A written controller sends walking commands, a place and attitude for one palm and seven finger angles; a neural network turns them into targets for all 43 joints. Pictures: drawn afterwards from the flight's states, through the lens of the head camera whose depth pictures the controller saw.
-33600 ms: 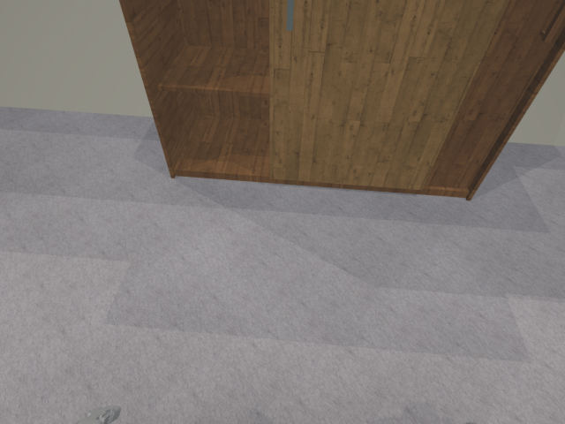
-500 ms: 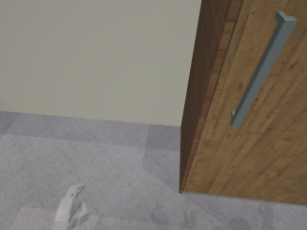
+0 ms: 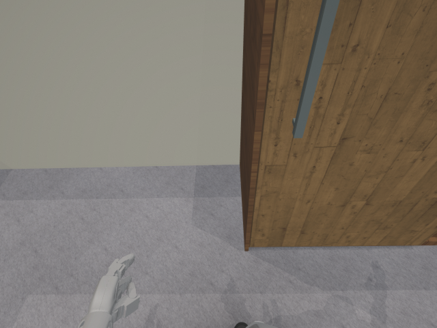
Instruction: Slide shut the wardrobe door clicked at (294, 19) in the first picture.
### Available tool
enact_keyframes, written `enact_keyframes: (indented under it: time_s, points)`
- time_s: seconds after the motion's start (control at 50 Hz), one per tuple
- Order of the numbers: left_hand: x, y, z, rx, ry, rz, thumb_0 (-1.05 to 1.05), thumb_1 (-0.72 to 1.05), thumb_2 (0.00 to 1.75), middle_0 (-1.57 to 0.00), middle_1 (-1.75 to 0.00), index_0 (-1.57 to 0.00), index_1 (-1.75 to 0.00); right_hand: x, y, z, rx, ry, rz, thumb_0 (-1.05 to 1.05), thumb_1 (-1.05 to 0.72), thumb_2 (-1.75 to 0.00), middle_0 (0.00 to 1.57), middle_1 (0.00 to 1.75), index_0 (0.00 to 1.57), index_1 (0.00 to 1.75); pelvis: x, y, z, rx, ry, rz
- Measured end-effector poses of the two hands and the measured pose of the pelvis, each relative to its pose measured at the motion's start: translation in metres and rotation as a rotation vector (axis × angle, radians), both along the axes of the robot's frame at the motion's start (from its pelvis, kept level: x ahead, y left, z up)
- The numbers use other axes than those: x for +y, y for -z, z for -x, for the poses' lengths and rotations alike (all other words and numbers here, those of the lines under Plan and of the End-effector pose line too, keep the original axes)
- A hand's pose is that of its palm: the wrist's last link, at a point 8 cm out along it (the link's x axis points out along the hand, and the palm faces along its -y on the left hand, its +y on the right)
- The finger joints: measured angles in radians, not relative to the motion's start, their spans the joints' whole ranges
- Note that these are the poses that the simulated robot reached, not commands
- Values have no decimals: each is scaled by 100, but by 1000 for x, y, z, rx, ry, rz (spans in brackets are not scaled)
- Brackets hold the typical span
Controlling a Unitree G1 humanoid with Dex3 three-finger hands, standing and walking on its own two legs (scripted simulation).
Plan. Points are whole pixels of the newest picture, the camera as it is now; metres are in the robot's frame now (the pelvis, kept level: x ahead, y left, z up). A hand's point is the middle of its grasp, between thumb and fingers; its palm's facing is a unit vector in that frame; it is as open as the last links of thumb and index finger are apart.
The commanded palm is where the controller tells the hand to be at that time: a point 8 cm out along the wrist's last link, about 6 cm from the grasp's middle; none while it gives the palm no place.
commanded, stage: step back with the hand held close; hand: right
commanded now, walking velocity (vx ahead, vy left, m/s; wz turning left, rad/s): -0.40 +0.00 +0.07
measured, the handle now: (309, 71) +0.55 -0.17 +0.19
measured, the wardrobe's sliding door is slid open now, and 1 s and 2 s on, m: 0.00 0.00 0.00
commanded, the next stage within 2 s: stop stepping back and stand still in 0.14 s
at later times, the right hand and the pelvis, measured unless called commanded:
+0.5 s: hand out of the picture +0.13 -0.25 +0.19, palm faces +0.21 +0.85 -0.49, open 7.4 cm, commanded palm +0.07 -0.31 +0.19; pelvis -0.11 -0.03 +0.02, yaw +8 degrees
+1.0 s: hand out of the picture +0.07 -0.30 +0.21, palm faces +0.34 +0.82 -0.47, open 7.4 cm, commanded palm +0.02 -0.34 +0.19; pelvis -0.15 -0.06 +0.01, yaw +7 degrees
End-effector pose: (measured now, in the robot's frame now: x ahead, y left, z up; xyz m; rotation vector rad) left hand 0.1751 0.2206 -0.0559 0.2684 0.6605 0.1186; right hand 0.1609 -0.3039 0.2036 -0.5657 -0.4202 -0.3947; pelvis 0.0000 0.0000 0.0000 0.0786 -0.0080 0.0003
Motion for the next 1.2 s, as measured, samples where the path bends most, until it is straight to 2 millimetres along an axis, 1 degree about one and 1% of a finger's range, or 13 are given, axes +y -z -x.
enact_keyframes:
  time_s: [0.12,0.22,0.36,0.42,0.52,0.58,0.66,0.76,0.82,0.94,1.02,1.14,1.2]
  points:
    - [9,0,31,-12,-32,31,1,91,90,-21,-30,-20,-30,6,7,17,43,-15,-38,1,-89,-90,21,30,21,30,5,-1,28,59,-87,26]
    - [18,-4,76,72,-102,-4,1,91,90,-21,-30,-20,-30,23,19,13,79,-120,-118,1,-89,-90,21,30,21,30,-1,-11,45,41,-138,65]
    - [22,-17,128,30,-218,-65,1,91,90,-21,-30,-20,-30,17,22,9,76,-248,-54,1,-89,-90,21,30,21,30,-21,-5,79,8,-152,62]
    - [14,-23,156,13,-241,-56,1,91,90,-20,-30,-20,-30,15,14,26,106,-273,-27,1,-89,-90,21,30,21,30,-26,-10,95,-6,-155,47]
    - [2,-18,198,45,-255,-20,1,91,90,-20,-30,-20,-30,6,-9,72,103,-245,46,1,-89,-90,22,30,21,30,-30,-16,111,1,-142,32]
    - [-2,-2,215,95,-243,-1,1,91,90,-21,-30,-20,-30,-10,-7,98,134,-165,62,1,-89,-90,22,30,21,30,-34,-13,124,10,-141,47]
    - [-6,7,234,164,-229,-8,1,91,90,-21,-30,-20,-30,-32,6,119,122,-62,-60,1,-89,-90,21,30,21,30,-42,-15,137,-8,-162,69]
    - [-13,2,239,124,-226,-69,1,91,90,-21,-30,-20,-30,-43,32,114,73,-27,-244,1,-89,-90,21,30,21,30,-57,-10,143,-11,-132,65]
    - [-20,2,233,56,-238,-90,1,91,90,-21,-30,-20,-30,-40,37,107,40,-92,-245,1,-89,-90,21,30,21,30,-69,2,151,-26,-115,58]
    - [-50,-7,233,8,-224,22,1,91,90,-20,-30,-20,-30,-34,-4,113,11,-179,-43,2,-89,-90,21,30,21,30,-65,-9,157,-36,-127,55]
    - [-55,10,229,46,-184,69,1,90,90,-21,-30,-20,-30,-36,-16,126,20,-139,74,1,-89,-90,21,30,21,30,-60,-3,153,-10,-118,52]
    - [-48,29,221,156,-142,45,1,91,90,-21,-30,-20,-30,-58,21,126,137,-29,-56,1,-89,-90,21,30,21,30,-71,-1,147,-14,-94,52]
    - [-43,49,217,207,-106,35,1,91,90,-21,-30,-20,-30,-71,104,105,413,17,-203,0,-90,-90,20,30,20,30,-81,12,142,7,-47,38]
